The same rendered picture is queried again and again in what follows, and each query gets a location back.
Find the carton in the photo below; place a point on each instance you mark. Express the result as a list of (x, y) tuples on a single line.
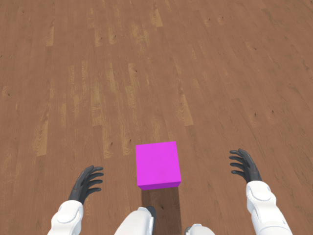
[(157, 165)]

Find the right robot forearm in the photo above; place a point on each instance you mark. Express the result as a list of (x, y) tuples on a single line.
[(266, 217)]

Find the robot left foot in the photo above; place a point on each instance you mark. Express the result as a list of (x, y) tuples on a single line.
[(153, 213)]

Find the left robot hand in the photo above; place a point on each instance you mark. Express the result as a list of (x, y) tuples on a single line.
[(80, 190)]

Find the left robot forearm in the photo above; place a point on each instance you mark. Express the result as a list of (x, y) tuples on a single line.
[(67, 221)]

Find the left robot thigh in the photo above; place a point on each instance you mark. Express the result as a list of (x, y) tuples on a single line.
[(136, 223)]

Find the right robot hand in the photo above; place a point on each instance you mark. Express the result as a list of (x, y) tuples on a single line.
[(250, 170)]

